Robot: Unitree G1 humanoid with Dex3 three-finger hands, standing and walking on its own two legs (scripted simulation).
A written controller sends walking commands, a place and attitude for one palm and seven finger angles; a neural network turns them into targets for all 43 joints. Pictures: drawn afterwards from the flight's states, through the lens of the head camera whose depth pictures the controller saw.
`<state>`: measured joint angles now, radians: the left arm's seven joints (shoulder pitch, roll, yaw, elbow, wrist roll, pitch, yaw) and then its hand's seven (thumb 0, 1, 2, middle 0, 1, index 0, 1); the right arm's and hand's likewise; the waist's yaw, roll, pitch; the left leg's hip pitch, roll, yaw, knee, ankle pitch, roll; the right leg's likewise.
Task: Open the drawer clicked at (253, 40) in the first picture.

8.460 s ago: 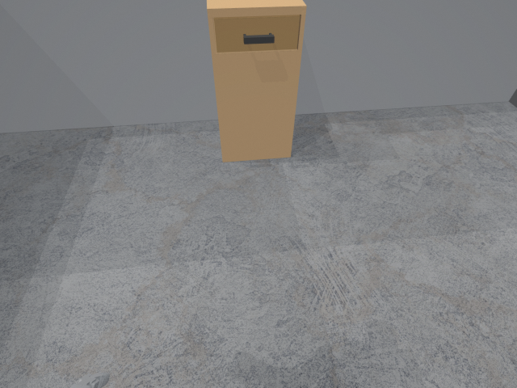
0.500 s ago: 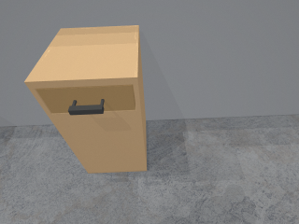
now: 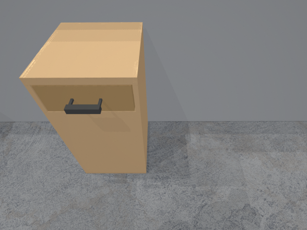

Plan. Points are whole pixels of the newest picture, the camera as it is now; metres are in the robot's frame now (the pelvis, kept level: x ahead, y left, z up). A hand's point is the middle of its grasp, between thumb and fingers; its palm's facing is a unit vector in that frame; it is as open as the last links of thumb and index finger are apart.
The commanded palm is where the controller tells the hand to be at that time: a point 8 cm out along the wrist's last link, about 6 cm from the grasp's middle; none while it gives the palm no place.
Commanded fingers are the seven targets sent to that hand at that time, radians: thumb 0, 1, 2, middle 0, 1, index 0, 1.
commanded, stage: shuffle to correct the standing spot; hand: left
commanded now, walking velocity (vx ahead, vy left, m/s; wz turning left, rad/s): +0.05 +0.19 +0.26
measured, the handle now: (84, 105) +0.54 +0.30 -0.04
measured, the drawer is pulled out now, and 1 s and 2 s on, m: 0.00 0.00 0.00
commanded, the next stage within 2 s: come to a stop and stand still in 0.20 s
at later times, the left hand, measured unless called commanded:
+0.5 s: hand out of the picture +0.06 +0.21 -0.16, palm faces +0.08 -0.96 -0.28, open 7.3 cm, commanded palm none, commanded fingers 0.00 0.90 0.90 -0.20 -0.30 -0.20 -0.30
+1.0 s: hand out of the picture +0.01 +0.20 -0.17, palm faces +0.03 -0.98 -0.18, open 7.3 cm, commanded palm none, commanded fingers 0.00 0.90 0.90 -0.20 -0.30 -0.20 -0.30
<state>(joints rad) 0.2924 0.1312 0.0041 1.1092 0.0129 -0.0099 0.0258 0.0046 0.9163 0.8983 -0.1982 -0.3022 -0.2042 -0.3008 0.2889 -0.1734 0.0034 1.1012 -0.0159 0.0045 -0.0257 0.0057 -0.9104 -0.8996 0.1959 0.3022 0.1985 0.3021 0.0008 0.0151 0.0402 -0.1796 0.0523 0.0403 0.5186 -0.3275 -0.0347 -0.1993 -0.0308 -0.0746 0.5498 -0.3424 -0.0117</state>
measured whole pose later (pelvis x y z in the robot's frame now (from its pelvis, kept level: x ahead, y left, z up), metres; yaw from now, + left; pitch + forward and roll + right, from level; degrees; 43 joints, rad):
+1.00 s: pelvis +0.03 +0.04 +0.00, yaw +1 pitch +0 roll -1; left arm 0.32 0.11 -0.01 1.09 0.02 -0.04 0.04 0.00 0.92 0.90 -0.20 -0.30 -0.20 -0.30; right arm 0.26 -0.17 -0.01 1.05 -0.01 0.01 -0.03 0.01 -0.92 -0.90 0.20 0.30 0.20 0.30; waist -0.01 0.05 0.05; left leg -0.27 0.05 0.03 0.64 -0.36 0.00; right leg -0.19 0.04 -0.11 0.46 -0.28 -0.05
